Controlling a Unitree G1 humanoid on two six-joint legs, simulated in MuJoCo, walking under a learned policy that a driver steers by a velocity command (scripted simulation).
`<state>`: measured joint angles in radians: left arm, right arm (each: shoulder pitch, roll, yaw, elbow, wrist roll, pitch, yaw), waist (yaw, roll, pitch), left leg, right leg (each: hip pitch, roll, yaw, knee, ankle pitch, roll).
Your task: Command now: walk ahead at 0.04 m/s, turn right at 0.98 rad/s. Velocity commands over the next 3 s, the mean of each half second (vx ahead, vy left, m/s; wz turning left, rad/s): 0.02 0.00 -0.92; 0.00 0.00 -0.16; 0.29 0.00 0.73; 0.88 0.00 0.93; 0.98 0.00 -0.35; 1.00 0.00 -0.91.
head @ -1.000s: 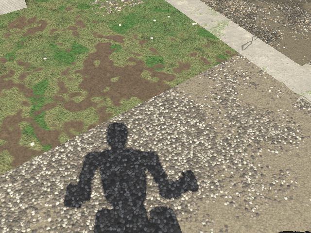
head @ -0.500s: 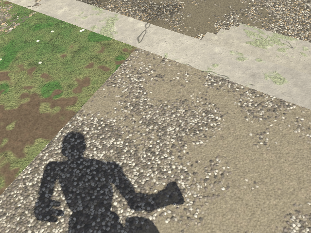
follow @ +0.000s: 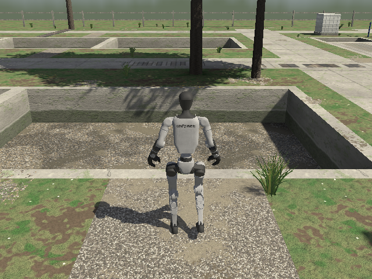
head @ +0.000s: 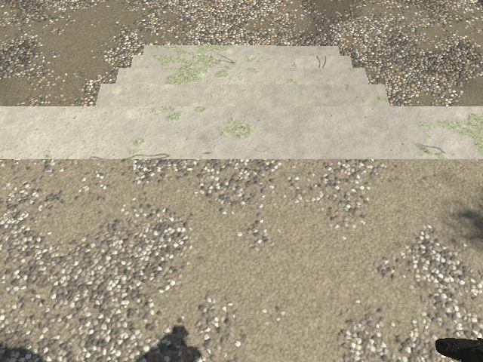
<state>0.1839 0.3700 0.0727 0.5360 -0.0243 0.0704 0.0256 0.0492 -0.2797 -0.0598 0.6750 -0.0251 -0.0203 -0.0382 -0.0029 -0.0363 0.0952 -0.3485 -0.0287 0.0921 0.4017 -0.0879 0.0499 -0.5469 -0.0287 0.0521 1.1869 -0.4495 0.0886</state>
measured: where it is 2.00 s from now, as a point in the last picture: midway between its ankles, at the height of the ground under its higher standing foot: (244, 311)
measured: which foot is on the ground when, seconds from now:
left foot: down 0.00-0.26, up 0.28-0.66, down 0.68-1.00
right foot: up 0.00-0.26, down 0.28-1.00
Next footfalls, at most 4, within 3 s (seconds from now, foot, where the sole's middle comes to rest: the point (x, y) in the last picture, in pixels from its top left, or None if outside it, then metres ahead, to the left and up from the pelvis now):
0.28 right None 0.06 -0.17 -0.77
0.68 left None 0.19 0.04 -0.77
1.42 left None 0.20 0.09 -0.77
1.84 right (270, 264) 0.68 -0.06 -0.77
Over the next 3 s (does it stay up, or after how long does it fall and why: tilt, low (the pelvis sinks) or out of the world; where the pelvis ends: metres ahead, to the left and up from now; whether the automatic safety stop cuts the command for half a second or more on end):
stays up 1.30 0.33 -0.08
